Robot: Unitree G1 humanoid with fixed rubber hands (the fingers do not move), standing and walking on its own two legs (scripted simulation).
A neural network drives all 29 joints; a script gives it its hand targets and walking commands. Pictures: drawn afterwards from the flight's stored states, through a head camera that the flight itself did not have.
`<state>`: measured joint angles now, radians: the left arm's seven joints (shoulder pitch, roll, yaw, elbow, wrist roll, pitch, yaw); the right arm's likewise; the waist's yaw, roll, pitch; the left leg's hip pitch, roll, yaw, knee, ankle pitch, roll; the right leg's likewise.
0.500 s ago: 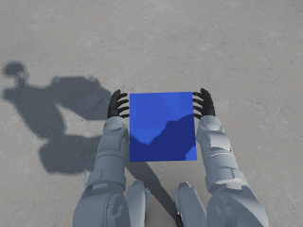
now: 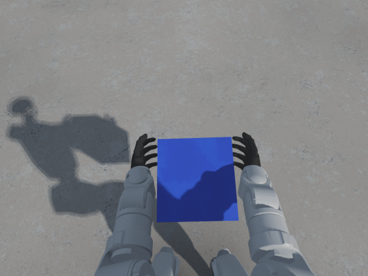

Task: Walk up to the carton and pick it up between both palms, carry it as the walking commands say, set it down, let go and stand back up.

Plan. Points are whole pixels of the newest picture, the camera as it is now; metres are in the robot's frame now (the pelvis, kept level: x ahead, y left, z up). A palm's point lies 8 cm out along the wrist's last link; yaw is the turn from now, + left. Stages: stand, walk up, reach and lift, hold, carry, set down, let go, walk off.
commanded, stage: reach and lift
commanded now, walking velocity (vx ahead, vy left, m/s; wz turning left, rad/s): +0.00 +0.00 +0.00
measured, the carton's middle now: (194, 182) +0.36 +0.00 -0.13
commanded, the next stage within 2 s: none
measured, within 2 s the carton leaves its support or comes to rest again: neither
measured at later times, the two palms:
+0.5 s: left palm (133, 162) +0.35 +0.13 +0.04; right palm (264, 159) +0.35 -0.13 +0.04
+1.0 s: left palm (123, 155) +0.33 +0.13 +0.11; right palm (280, 153) +0.33 -0.13 +0.11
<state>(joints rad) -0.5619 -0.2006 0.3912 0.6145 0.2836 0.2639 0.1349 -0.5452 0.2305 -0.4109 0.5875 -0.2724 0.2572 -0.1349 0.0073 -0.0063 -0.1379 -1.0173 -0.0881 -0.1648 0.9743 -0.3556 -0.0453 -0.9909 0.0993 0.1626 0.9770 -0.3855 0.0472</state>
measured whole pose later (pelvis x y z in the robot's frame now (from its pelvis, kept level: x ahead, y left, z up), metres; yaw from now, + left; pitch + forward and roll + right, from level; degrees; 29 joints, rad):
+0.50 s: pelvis +0.02 +0.00 +0.05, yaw +0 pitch +12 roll +0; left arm -0.44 -0.21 0.34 0.54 0.31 0.37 0.08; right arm -0.44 0.21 -0.35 0.55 -0.30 0.35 -0.09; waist 0.01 -0.01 -0.07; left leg -0.60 -0.06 -0.17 0.62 -0.23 -0.03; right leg -0.57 0.07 0.17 0.62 -0.26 0.03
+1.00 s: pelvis +0.02 +0.00 +0.07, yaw +0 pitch -3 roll +0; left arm -0.39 -0.19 0.26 0.46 0.30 0.63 0.08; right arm -0.40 0.20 -0.28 0.47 -0.30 0.61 -0.06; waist -0.01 0.00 -0.03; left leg -0.20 -0.06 -0.17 0.45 -0.20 -0.02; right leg -0.18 0.04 0.17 0.46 -0.23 0.03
